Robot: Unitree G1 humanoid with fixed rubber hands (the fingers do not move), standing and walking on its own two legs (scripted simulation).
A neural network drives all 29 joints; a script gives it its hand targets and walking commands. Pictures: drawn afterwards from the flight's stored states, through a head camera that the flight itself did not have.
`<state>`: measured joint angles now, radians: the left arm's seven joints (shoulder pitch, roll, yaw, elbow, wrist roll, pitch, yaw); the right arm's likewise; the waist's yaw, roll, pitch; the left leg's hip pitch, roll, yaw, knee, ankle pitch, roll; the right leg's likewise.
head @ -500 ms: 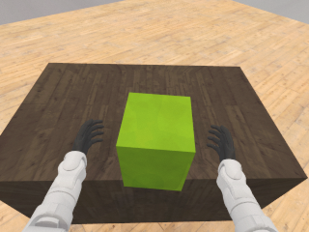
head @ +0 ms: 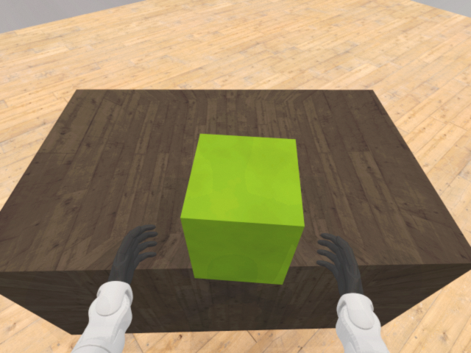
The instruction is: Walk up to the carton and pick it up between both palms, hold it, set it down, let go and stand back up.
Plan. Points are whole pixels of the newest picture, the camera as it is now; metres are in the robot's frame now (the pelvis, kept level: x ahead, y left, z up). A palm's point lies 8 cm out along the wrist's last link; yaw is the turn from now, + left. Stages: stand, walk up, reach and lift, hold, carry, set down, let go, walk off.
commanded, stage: set down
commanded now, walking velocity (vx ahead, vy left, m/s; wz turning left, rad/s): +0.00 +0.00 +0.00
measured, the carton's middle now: (242, 211) +0.42 +0.00 -0.04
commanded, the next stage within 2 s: let go in 1.10 s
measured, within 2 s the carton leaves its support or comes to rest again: neither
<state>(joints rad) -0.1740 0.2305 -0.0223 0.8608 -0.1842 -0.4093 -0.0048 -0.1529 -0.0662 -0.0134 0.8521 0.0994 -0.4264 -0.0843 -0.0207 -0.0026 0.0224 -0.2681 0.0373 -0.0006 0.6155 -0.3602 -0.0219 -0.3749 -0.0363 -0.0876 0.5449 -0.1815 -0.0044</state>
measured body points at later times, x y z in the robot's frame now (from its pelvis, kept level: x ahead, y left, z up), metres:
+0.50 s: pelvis +0.02 +0.00 +0.00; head +0.03 +0.01 +0.45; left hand +0.26 +0.22 -0.04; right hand +0.24 -0.20 -0.05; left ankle -0.02 +0.13 -0.73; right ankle +0.06 -0.12 -0.73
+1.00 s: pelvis +0.03 +0.00 +0.01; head +0.02 +0.01 +0.46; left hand +0.22 +0.22 -0.06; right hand +0.21 -0.22 -0.06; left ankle -0.02 +0.13 -0.73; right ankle +0.06 -0.12 -0.73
